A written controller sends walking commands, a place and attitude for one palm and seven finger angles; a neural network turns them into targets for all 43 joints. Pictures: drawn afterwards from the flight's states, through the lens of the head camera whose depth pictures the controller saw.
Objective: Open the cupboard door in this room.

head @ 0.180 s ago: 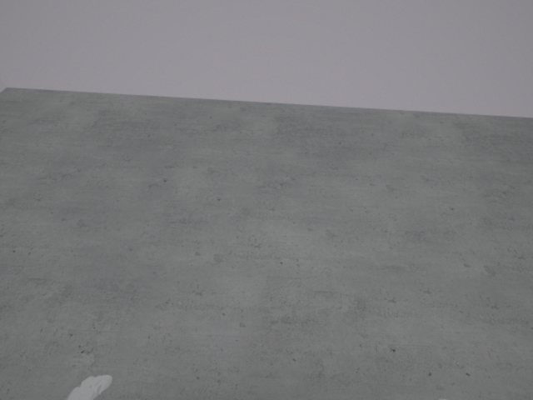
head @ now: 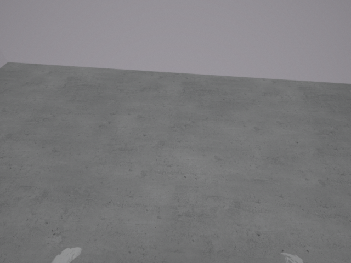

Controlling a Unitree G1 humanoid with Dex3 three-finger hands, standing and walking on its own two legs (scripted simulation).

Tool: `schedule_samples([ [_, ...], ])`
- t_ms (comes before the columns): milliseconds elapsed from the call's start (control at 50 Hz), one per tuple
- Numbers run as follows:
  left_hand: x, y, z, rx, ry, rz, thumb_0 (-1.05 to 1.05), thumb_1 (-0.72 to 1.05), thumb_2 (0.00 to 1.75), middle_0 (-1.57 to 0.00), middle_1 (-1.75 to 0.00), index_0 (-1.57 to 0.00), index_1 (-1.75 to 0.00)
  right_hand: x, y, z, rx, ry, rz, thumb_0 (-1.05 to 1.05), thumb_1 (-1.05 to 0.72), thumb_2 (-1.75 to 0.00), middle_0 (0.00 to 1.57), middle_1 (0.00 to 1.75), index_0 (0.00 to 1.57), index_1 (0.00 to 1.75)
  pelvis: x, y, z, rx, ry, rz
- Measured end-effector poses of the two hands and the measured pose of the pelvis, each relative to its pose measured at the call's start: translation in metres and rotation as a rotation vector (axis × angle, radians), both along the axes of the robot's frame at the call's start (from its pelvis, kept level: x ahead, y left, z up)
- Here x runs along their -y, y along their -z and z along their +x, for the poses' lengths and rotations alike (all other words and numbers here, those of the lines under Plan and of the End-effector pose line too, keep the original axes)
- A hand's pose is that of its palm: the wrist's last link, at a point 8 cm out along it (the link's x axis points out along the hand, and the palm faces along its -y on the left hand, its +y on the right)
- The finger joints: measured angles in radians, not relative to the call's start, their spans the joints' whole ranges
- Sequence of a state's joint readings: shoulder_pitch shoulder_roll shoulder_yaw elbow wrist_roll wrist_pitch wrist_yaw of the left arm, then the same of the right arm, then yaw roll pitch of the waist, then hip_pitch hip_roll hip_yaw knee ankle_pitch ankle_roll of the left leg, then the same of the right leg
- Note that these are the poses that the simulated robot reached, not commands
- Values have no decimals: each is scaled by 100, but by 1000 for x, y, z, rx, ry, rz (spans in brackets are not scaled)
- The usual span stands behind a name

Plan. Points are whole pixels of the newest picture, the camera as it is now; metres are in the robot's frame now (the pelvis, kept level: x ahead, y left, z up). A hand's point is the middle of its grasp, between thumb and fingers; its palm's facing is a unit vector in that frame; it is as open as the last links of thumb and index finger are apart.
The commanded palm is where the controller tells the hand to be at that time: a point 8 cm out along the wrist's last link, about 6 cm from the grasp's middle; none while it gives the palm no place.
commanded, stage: stand and wait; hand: left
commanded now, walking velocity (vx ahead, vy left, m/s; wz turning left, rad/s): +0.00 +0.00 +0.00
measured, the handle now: out of the picture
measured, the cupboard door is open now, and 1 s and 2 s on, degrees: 0 0 0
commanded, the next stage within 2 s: turn or walk to find it in 0.72 s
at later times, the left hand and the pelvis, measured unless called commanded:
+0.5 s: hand out of the picture +0.05 +0.24 -0.15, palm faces -0.03 -0.94 -0.35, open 7.4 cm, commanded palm none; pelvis -0.02 -0.01 +0.01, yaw +0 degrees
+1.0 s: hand out of the picture +0.03 +0.22 -0.16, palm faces +0.03 -0.95 -0.31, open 7.4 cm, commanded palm none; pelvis -0.04 -0.01 +0.00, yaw +3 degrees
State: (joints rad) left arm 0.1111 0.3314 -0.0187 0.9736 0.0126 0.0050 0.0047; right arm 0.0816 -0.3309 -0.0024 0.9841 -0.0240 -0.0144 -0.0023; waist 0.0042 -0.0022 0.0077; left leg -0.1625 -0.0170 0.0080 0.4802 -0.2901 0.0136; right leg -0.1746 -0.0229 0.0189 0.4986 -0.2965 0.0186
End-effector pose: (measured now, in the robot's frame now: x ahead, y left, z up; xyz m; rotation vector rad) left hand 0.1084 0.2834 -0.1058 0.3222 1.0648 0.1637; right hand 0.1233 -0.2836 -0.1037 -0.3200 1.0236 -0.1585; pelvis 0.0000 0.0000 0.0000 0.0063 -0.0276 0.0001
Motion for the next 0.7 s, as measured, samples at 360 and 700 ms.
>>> schedule_samples([
  [360,0,7,-59,-133,-44,8,0,90,90,-20,-30,-20,-30,21,8,-60,-145,51,-17,0,-90,-90,21,30,20,30,8,-5,-18,13,0,-1],
  [700,4,3,-66,-122,-33,12,0,90,90,-20,-30,-20,-30,26,11,-92,-181,74,-6,0,-90,-90,21,30,20,30,13,-7,-32,20,4,-2],
])
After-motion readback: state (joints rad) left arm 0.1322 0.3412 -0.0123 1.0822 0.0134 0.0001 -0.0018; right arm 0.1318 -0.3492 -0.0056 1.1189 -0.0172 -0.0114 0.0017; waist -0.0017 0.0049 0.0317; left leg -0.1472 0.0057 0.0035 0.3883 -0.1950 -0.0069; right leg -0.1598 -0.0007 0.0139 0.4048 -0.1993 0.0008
